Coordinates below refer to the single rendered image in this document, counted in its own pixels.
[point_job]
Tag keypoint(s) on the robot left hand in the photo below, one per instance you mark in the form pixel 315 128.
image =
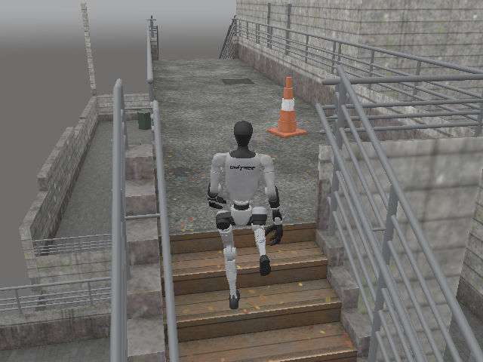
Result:
pixel 220 200

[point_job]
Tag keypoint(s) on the robot right forearm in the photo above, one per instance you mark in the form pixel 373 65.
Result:
pixel 275 208

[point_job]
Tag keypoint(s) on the left robot upper arm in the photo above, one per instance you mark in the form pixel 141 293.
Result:
pixel 216 169

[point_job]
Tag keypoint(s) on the robot left forearm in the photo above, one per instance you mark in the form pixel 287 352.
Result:
pixel 212 197

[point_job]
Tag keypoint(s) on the right robot upper arm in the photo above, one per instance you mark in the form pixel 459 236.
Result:
pixel 269 174

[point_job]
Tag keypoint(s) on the robot head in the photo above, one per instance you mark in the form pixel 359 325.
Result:
pixel 243 131

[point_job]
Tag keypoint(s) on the robot right thigh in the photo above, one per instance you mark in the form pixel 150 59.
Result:
pixel 258 217

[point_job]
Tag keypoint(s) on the robot right hand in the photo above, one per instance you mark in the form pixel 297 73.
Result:
pixel 278 234

